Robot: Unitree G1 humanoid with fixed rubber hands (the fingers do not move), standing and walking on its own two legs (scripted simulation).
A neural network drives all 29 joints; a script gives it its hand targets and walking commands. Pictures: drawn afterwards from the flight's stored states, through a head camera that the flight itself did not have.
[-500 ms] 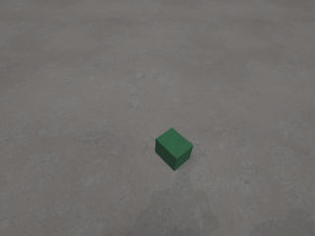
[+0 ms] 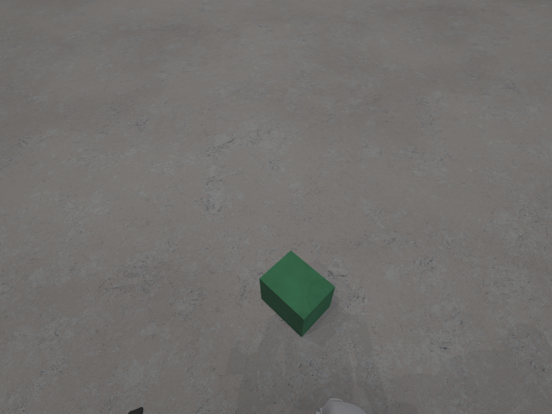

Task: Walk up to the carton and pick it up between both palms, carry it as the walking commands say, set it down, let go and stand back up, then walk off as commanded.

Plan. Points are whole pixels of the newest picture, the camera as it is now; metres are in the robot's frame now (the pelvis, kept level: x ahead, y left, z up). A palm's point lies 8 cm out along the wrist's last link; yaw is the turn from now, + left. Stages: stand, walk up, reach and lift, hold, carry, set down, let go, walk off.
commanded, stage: walk up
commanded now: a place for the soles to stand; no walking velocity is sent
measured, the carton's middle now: (296, 293) +0.61 -0.07 -0.66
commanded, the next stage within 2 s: none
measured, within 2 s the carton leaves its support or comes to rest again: neither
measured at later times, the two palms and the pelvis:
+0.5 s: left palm out of the picture +0.13 +0.28 -0.12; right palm (391, 373) +0.21 -0.18 -0.11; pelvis +0.11 +0.04 +0.02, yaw -1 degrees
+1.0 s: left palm out of the picture +0.15 +0.26 -0.11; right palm out of the picture +0.12 -0.22 -0.11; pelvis +0.10 +0.03 +0.03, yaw -3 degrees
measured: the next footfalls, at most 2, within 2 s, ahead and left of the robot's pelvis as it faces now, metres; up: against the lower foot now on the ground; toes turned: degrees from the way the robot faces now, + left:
left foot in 0.24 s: +0.19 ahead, +0.15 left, +0.00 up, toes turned +4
right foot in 1.50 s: +0.23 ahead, -0.28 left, +0.00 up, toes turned +11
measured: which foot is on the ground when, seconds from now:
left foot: up 0.00-0.22, down 0.24-1.00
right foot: down 0.00-1.00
